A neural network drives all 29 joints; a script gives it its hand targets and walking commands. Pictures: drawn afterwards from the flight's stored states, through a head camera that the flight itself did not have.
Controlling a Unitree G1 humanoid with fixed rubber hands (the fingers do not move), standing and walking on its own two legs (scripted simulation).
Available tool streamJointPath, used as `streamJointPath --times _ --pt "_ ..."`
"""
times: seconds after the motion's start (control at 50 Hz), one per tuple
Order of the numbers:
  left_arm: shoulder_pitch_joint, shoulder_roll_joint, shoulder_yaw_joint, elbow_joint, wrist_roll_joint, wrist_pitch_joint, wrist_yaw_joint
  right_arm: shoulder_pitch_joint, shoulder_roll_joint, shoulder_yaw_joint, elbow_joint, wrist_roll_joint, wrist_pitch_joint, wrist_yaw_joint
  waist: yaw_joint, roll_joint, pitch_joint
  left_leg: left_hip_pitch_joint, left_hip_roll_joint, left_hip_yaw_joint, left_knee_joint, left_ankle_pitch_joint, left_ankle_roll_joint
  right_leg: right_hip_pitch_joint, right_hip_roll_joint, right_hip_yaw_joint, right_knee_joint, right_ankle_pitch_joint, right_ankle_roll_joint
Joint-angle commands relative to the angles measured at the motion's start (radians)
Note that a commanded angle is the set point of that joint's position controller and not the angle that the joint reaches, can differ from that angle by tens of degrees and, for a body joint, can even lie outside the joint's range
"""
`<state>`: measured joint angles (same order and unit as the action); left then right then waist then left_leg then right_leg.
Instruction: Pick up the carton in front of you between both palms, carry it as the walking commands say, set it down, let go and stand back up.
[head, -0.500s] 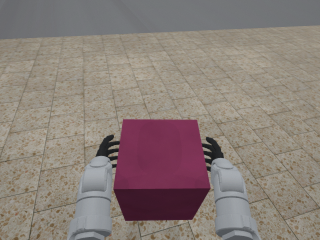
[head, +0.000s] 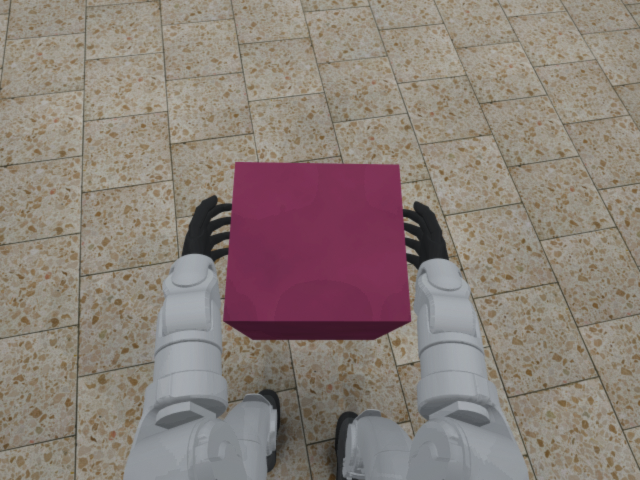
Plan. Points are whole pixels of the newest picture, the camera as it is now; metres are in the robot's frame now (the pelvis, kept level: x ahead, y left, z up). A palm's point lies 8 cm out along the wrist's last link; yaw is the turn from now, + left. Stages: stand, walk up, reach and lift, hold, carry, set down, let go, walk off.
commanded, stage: set down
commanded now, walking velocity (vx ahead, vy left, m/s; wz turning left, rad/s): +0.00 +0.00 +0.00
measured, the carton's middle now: (315, 264) +0.38 +0.02 -0.12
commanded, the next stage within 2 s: none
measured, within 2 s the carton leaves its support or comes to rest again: neither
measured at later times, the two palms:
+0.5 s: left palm (229, 258) +0.41 +0.17 -0.19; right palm (402, 263) +0.42 -0.13 -0.20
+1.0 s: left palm (237, 271) +0.43 +0.18 -0.35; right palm (376, 261) +0.48 -0.11 -0.35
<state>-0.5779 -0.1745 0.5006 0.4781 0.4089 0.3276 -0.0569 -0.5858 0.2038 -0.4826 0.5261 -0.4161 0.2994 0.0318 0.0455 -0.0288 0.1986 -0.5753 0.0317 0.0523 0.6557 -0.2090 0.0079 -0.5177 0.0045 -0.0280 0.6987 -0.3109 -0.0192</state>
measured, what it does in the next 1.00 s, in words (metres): lowers itself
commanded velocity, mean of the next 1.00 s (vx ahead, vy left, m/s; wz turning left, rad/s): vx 0.00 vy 0.00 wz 0.00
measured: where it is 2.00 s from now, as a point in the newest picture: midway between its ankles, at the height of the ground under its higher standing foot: (303, 457)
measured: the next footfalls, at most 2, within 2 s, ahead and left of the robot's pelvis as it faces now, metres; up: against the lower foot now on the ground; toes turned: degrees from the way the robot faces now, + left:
none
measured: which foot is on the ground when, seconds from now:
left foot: down 0.00-1.00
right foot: down 0.00-1.00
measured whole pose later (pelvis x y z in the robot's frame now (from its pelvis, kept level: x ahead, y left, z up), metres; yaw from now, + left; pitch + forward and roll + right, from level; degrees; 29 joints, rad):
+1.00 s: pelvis -0.06 +0.01 -0.25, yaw -4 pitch +48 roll +1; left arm -1.08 -0.07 0.59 0.53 0.25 0.35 0.07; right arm -1.23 -0.10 -0.37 0.79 -0.23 0.33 -0.01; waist 0.10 -0.05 -0.06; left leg -2.07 0.01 -0.01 1.67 -0.44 -0.02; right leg -2.04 0.06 0.03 1.73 -0.53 0.01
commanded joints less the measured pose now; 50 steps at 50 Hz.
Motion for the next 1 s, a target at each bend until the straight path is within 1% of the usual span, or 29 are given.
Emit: streamJointPath --times 0.0,0.04,0.06,0.1,0.12,0.14,0.16,0.2,0.22,0.24,0.26,0.32,0.38,0.46,0.6,0.7,0.82,0.98 --pt "-0.405 -0.683 -0.463 0.08 -0.15 -0.124 -0.154 -0.432 0.68 0.474 0.055 0.159 -0.132 0.134 0.006 0.015 -0.651 0.268 -0.143 -0.094 0.113 0.366 0.0 -0.088 0.128 0.087 0.008 0.31 0.02" --pt "-0.448 -0.706 -0.536 0.068 -0.187 -0.172 -0.158 -0.482 0.714 0.56 0.036 0.204 -0.179 0.126 0.015 0.005 -0.809 0.219 -0.149 -0.099 0.189 0.445 0.001 -0.126 0.133 0.097 0.077 0.398 0.029" --pt "-0.472 -0.708 -0.573 0.045 -0.209 -0.188 -0.16 -0.496 0.723 0.595 0.017 0.223 -0.194 0.12 0.019 0.013 -0.903 0.168 -0.153 -0.096 0.224 0.48 -0.004 -0.102 0.13 0.104 0.117 0.47 0.031" --pt "-0.536 -0.702 -0.633 -0.013 -0.254 -0.203 -0.168 -0.546 0.741 0.651 -0.026 0.251 -0.206 0.104 0.023 0.019 -1.106 0.041 -0.165 -0.078 0.279 0.471 -0.023 -0.02 0.123 0.115 0.2 0.574 0.039" --pt "-0.58 -0.701 -0.665 -0.044 -0.268 -0.201 -0.168 -0.552 0.759 0.659 -0.032 0.253 -0.206 0.092 0.015 0.022 -1.186 0.064 -0.161 -0.078 0.306 0.451 -0.029 -0.08 0.13 0.104 0.212 0.484 0.043" --pt "-0.573 -0.73 -0.67 -0.026 -0.273 -0.19 -0.172 -0.59 0.752 0.687 -0.045 0.255 -0.197 0.091 0.022 0.021 -1.194 -0.003 -0.166 -0.071 0.33 0.416 -0.034 -0.106 0.129 0.101 0.24 0.49 0.046" --pt "-0.562 -0.745 -0.681 -0.018 -0.276 -0.178 -0.177 -0.586 0.761 0.69 -0.043 0.255 -0.184 0.095 0.01 0.023 -1.203 -0.057 -0.171 -0.069 0.344 0.402 -0.035 -0.118 0.129 0.102 0.264 0.507 0.045" --pt "-0.553 -0.768 -0.675 0.009 -0.269 -0.149 -0.189 -0.577 0.788 0.682 -0.021 0.259 -0.15 0.112 0.011 0.024 -1.189 -0.138 -0.175 -0.062 0.366 0.376 -0.033 -0.202 0.14 0.092 0.289 0.457 0.047" --pt "-0.551 -0.784 -0.655 0.031 -0.258 -0.132 -0.196 -0.587 0.8 0.679 -0.007 0.258 -0.13 0.125 0.023 0.023 -1.165 -0.189 -0.176 -0.056 0.371 0.347 -0.031 -0.232 0.144 0.089 0.295 0.421 0.046" --pt "-0.558 -0.802 -0.629 0.055 -0.244 -0.115 -0.203 -0.611 0.809 0.676 0.003 0.26 -0.111 0.139 0.032 0.005 -1.151 -0.211 -0.174 -0.053 0.378 0.294 -0.026 -0.291 0.149 0.082 0.297 0.343 0.048" --pt "-0.564 -0.811 -0.598 0.079 -0.228 -0.097 -0.208 -0.632 0.812 0.669 0.022 0.26 -0.093 0.156 0.049 0.0 -1.115 -0.245 -0.172 -0.051 0.385 0.25 -0.022 -0.357 0.15 0.076 0.303 0.277 0.046" --pt "-0.61 -0.82 -0.523 0.112 -0.194 -0.052 -0.223 -0.697 0.806 0.624 0.067 0.249 -0.048 0.201 0.059 -0.028 -1.062 -0.319 -0.166 -0.048 0.417 0.165 -0.013 -0.506 0.151 0.063 0.333 0.153 0.041" --pt "-0.669 -0.815 -0.481 0.127 -0.184 -0.024 -0.23 -0.754 0.789 0.584 0.107 0.24 -0.023 0.223 0.063 -0.047 -1.058 -0.385 -0.166 -0.04 0.464 0.126 -0.012 -0.609 0.156 0.05 0.379 0.097 0.041" --pt "-0.758 -0.811 -0.473 0.13 -0.201 -0.012 -0.225 -0.825 0.757 0.553 0.144 0.241 -0.018 0.226 0.058 -0.048 -1.115 -0.449 -0.168 -0.034 0.537 0.109 -0.021 -0.723 0.165 0.031 0.459 0.062 0.041" --pt "-0.919 -0.82 -0.532 0.102 -0.264 -0.002 -0.191 -0.944 0.714 0.548 0.178 0.269 -0.015 0.213 0.045 -0.006 -1.302 -0.52 -0.174 -0.02 0.67 0.113 -0.047 -0.865 0.186 0.003 0.614 0.047 0.034" --pt "-0.999 -0.815 -0.55 0.085 -0.292 0.015 -0.166 -1.021 0.698 0.551 0.198 0.295 0.002 0.214 0.058 0.01 -1.379 -0.566 -0.176 -0.008 0.749 0.121 -0.057 -0.943 0.195 -0.009 0.706 0.042 0.031" --pt "-1.075 -0.778 -0.519 0.09 -0.301 0.019 -0.141 -1.104 0.673 0.547 0.233 0.317 0.01 0.207 0.083 -0.019 -1.378 -0.654 -0.175 0.005 0.839 0.106 -0.057 -1.031 0.194 -0.015 0.794 0.018 0.035" --pt "-1.174 -0.698 -0.452 0.115 -0.307 0.005 -0.128 -1.197 0.606 0.531 0.284 0.321 0.002 0.173 0.112 -0.076 -1.327 -0.804 -0.166 0.023 0.95 0.061 -0.055 -1.096 0.186 -0.009 0.894 -0.012 0.039"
